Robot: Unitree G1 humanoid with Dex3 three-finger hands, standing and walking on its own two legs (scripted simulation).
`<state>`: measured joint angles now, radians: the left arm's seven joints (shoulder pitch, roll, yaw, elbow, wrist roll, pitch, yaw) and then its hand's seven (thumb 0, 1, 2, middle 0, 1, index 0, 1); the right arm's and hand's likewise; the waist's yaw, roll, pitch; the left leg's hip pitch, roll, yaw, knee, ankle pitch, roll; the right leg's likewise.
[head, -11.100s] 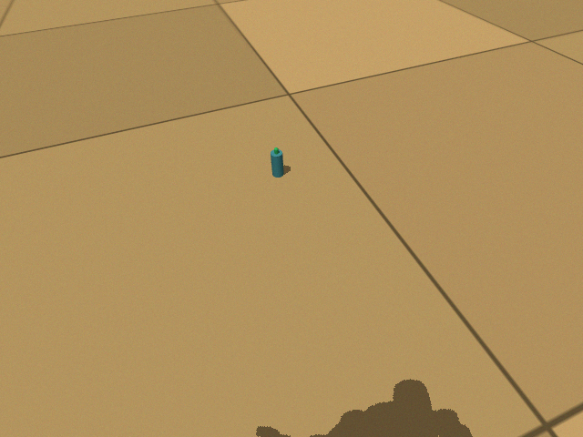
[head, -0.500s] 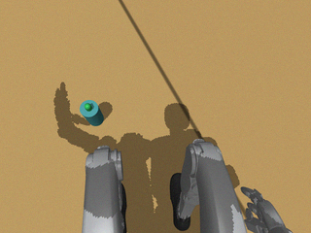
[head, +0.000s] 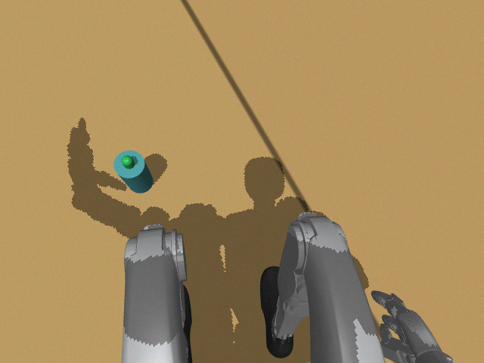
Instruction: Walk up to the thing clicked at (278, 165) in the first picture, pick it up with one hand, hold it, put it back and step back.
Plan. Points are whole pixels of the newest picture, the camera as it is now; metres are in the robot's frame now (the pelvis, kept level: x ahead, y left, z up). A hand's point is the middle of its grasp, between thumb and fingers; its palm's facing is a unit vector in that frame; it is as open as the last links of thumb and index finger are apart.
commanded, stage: approach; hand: left
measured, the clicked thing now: (134, 171) +0.47 +0.22 -0.29
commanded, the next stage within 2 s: close in in 0.60 s
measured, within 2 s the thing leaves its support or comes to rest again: neither
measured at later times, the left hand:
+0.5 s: hand (45, 181) +0.41 +0.34 -0.16, palm faces +0.09 -1.00 +0.04, open 17.7 cm
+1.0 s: hand (114, 185) +0.43 +0.26 -0.26, palm faces +0.13 -0.99 +0.06, open 17.6 cm
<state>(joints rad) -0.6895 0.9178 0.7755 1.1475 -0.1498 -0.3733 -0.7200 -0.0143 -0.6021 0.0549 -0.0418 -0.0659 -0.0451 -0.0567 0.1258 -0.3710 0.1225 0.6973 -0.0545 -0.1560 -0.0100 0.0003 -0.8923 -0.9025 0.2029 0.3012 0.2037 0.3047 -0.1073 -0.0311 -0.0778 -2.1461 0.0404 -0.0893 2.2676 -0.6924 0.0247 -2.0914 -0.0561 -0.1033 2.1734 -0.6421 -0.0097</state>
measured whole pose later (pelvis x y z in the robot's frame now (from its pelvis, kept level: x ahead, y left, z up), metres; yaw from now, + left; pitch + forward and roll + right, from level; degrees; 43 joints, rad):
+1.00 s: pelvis -0.02 +0.01 -0.09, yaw -9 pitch +13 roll -16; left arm -0.67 0.85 0.63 1.48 -0.16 -1.05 -0.36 -0.02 -0.60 0.07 -0.03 -0.12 -0.05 -0.09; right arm -0.17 -0.38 0.49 0.58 -0.31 -0.08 0.09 0.00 -0.91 -0.90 0.20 0.30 0.21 0.31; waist -0.23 -0.27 0.29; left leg -2.21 0.05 -0.32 2.65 -0.72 0.02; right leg -2.07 0.00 -0.27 2.39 -0.57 0.02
